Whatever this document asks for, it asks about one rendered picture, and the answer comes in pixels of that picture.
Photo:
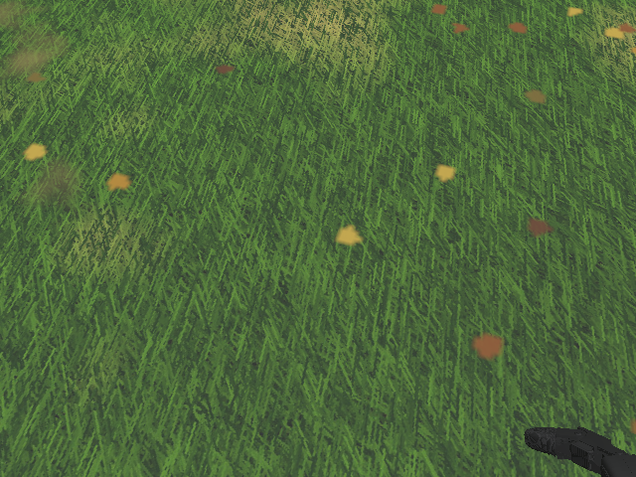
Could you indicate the robot right hand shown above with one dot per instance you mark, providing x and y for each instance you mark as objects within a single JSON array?
[{"x": 583, "y": 447}]

